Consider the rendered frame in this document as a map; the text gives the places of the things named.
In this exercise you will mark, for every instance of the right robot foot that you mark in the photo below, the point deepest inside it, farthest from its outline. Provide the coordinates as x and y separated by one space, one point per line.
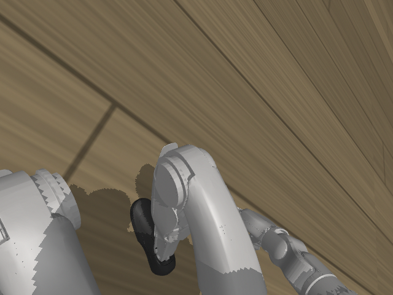
143 225

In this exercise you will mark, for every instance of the right robot arm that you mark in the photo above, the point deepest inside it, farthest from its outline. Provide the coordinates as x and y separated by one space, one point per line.
306 274

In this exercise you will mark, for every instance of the right robot hand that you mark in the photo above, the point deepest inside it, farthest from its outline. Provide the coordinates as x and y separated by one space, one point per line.
257 225

